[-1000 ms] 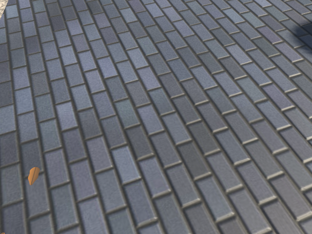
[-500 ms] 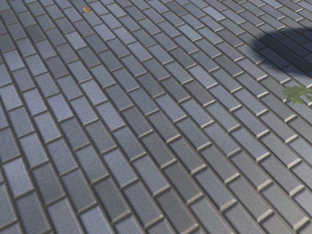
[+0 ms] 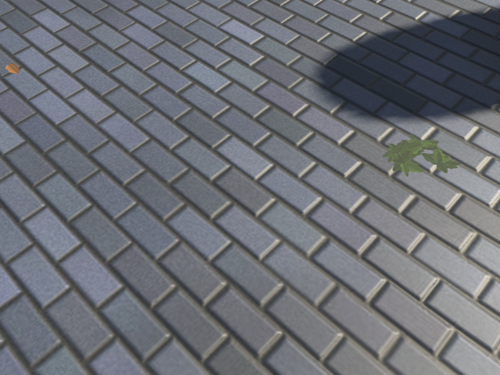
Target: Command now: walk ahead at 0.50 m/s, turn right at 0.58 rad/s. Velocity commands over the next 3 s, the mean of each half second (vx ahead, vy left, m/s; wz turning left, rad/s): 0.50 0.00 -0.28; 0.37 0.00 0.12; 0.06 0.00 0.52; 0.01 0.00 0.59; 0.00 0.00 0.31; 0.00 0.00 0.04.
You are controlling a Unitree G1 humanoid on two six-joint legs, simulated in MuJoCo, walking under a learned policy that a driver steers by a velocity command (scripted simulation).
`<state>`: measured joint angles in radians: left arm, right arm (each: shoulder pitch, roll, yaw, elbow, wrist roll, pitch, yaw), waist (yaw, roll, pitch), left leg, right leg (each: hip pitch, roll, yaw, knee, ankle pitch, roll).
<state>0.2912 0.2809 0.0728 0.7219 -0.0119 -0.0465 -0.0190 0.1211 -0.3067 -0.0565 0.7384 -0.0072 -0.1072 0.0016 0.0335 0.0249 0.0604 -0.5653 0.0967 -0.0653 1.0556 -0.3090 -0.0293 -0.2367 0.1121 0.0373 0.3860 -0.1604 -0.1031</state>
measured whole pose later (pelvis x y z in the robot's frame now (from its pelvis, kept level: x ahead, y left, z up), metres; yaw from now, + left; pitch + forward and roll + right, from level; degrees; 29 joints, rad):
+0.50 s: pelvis +0.29 +0.06 +0.00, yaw -7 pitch +1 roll +1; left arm 0.24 0.29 0.06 0.72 -0.01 -0.05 0.00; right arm 0.30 -0.26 -0.05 0.81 0.00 -0.10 0.03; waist -0.03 -0.04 0.02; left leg -0.21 -0.06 0.03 0.35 -0.17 0.05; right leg -0.55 -0.06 0.05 1.05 -0.30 -0.02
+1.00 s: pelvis +0.51 -0.03 +0.00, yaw -1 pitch +2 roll +0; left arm 0.13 0.25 0.05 0.74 0.03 -0.06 -0.01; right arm 0.24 -0.32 -0.07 0.80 0.02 0.02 -0.03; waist -0.01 0.04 0.06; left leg -0.54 0.05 -0.03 1.10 -0.44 -0.07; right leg -0.32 -0.01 -0.11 0.42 -0.12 -0.04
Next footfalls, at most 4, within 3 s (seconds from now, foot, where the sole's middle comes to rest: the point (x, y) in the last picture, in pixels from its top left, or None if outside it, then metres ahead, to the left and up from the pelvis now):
0.28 left None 0.35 0.15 -0.78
0.78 right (326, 316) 0.61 -0.13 -0.78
1.28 left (235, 314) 0.61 0.12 -0.78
1.72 right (313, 292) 0.68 -0.10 -0.78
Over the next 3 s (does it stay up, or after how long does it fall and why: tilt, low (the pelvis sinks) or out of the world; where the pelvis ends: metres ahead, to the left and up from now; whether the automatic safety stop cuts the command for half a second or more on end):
stays up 0.57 0.01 0.00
